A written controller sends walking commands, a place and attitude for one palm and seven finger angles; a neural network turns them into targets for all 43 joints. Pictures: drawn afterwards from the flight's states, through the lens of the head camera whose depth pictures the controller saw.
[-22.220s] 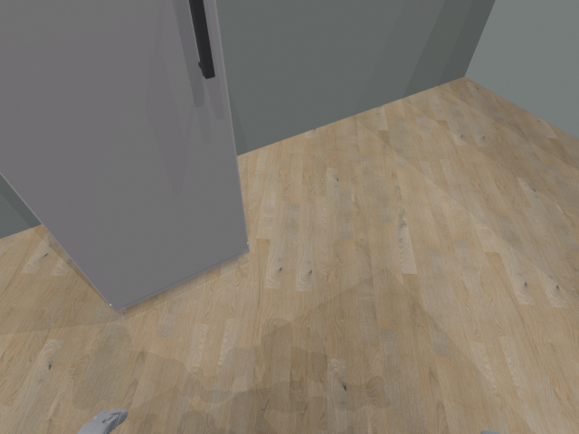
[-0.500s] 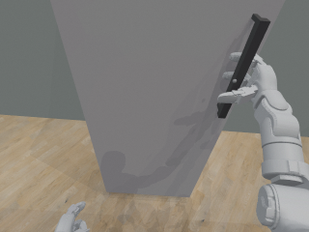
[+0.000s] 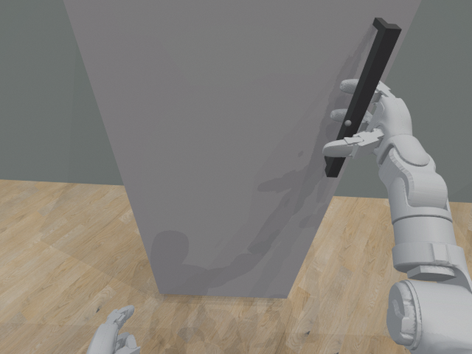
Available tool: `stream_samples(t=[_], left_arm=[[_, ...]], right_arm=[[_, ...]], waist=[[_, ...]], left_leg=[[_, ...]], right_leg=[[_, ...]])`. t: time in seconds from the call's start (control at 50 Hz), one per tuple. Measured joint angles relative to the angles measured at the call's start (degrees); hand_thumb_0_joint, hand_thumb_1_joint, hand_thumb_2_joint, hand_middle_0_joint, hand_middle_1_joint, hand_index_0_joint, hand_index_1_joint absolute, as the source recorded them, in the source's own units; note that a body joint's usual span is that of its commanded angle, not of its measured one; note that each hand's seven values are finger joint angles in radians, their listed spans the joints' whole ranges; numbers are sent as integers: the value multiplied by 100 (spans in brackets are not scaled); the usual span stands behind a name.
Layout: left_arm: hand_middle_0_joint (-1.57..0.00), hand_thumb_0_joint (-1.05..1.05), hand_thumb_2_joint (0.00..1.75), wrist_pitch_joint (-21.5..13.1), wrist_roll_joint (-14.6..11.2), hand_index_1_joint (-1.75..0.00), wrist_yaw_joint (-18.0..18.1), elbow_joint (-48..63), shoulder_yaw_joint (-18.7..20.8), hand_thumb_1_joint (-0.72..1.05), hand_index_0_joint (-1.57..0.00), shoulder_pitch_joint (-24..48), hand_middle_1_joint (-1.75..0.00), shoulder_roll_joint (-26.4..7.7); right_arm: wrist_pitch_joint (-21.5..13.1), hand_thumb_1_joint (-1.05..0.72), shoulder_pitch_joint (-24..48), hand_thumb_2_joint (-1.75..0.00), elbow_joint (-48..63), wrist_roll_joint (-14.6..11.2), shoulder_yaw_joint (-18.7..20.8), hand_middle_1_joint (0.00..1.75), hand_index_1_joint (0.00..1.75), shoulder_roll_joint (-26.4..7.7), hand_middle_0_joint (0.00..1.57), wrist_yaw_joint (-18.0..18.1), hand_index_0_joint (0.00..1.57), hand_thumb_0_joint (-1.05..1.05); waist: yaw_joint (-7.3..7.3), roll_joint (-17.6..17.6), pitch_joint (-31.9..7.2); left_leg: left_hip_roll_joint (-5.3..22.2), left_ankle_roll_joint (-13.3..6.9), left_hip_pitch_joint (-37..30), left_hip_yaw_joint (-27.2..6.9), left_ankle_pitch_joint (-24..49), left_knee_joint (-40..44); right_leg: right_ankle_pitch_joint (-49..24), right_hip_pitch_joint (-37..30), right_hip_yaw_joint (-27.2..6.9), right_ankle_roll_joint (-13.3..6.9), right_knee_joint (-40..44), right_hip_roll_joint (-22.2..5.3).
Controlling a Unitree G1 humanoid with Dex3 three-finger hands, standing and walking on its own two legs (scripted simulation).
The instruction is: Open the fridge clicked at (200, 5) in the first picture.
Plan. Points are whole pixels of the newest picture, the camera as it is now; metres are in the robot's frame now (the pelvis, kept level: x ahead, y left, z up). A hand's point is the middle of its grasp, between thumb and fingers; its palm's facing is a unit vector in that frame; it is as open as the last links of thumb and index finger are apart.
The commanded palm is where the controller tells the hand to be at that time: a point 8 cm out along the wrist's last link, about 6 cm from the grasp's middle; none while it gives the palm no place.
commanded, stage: slide the fingers in behind the handle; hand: right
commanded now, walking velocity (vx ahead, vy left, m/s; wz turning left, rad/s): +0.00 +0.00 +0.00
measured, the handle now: (351, 108) +0.48 -0.16 +0.22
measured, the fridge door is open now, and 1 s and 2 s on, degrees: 0 0 0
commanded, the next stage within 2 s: grip the handle and tug to test in 0.14 s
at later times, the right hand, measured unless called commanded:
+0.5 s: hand (345, 120) +0.43 -0.14 +0.22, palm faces -0.02 +1.00 +0.00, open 12.3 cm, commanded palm +0.41 -0.19 +0.22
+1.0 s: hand (347, 122) +0.43 -0.14 +0.22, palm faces -0.01 +1.00 +0.00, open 5.5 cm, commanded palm +0.41 -0.20 +0.22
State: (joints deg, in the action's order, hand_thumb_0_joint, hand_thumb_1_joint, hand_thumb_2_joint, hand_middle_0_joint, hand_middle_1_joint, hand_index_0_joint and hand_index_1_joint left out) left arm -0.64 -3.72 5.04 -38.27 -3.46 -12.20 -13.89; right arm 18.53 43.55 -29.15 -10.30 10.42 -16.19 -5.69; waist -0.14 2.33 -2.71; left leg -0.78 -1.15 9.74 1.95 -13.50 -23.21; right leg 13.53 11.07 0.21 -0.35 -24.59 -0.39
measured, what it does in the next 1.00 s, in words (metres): stands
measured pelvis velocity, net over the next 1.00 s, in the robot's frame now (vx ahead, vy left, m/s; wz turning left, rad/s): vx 0.00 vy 0.00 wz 0.01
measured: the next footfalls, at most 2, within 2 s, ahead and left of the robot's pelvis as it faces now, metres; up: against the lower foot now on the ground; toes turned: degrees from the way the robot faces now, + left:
none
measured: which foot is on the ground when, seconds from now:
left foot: down 0.00-1.00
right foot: down 0.00-1.00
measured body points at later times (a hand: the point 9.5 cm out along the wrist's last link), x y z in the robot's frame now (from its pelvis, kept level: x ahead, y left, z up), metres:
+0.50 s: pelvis +0.00 -0.01 +0.00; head -0.01 +0.01 +0.45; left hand +0.14 +0.24 -0.11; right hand +0.42 -0.19 +0.23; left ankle -0.01 +0.11 -0.74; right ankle -0.01 -0.12 -0.74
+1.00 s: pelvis +0.00 +0.00 +0.00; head -0.01 +0.01 +0.45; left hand +0.15 +0.24 -0.10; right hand +0.42 -0.20 +0.22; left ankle -0.01 +0.11 -0.74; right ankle -0.01 -0.12 -0.74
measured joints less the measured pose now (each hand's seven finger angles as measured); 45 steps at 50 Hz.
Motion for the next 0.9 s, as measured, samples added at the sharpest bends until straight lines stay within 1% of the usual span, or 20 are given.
stream_samples(t=[0.18,0.3,0.4,0.48,0.56,0.72,0.84,0.9], left_arm=[[-21,1,90,-11,20,-29,6,-33,-7,91,-20,-62,-30,14],[-21,1,90,-33,25,-29,6,-36,18,91,-20,-145,-30,4],[-21,1,90,-50,8,-29,-4,-35,46,91,-20,-181,-30,-13],[-21,1,90,-57,10,-29,-12,-53,53,91,-20,-168,-30,-17],[-21,1,90,-31,13,-29,-10,-38,37,91,-20,-134,-30,-8],[-21,1,90,-20,17,-29,-7,16,21,91,-20,-90,-30,17],[-21,1,90,-26,5,-29,17,11,15,91,-20,-52,-30,-6],[-21,1,90,-38,17,-29,15,14,21,91,-20,-45,-30,-12]], right_arm=[[-78,50,118,-30,-258,26,45,120,120,-23,30,17,30,-1],[-193,49,75,-30,-266,33,86,121,121,-48,32,-27,32,-1],[-215,41,27,-34,-156,50,45,122,122,-26,33,9,32,-1],[-155,29,34,-39,-107,29,46,124,123,38,33,49,33,-1],[-88,13,5,-46,-128,34,76,126,125,18,35,72,34,-1],[-111,-23,-75,-61,-10,41,103,131,130,-16,38,31,38,0],[-46,-50,32,-73,-161,47,42,135,134,-74,41,-3,41,0],[-71,-64,25,-79,-117,20,79,136,136,-61,42,-15,42,1]], waist=[[58,-17,1],[72,-28,4],[73,-18,11],[67,-9,-4],[72,1,-29],[48,-29,-14],[46,-28,9],[45,-24,15]], left_leg=[[10,22,40,-27,8,4],[8,31,45,-55,12,15],[9,40,28,-70,11,21],[16,46,24,-77,9,20],[12,48,14,-91,14,33],[-2,34,-12,-79,21,52],[-1,27,-1,-38,17,47],[0,23,15,-41,22,48]], right_leg=[[10,38,28,-21,-9,9],[22,39,55,-30,-11,7],[37,24,70,-38,-20,8],[38,15,77,-43,-15,15],[36,-1,91,-45,3,10],[28,-23,79,-31,17,-3],[27,13,37,-25,-8,-1],[17,20,41,-23,6,0]])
